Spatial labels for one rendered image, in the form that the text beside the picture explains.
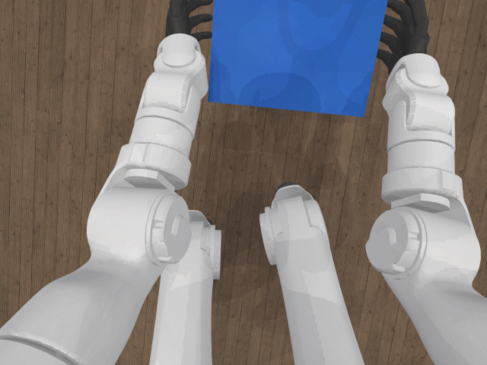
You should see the robot right upper arm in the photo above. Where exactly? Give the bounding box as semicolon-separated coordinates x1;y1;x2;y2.
365;206;487;365

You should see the robot right hand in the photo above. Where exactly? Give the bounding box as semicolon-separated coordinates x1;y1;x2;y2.
377;0;430;76

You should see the robot right shin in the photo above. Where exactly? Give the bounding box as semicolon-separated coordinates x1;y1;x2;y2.
271;185;329;244

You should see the right robot foot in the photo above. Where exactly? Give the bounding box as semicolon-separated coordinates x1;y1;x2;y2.
275;182;296;193

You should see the robot left hand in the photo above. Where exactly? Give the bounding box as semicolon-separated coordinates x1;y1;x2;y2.
165;0;213;42

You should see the robot left upper arm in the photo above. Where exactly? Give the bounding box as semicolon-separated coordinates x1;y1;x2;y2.
0;186;192;365

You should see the left robot forearm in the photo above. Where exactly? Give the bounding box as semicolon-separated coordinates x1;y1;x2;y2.
87;33;208;237

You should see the carton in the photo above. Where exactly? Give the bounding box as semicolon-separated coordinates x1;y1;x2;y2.
208;0;388;117

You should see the right robot forearm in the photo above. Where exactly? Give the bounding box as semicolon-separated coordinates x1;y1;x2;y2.
381;53;476;234

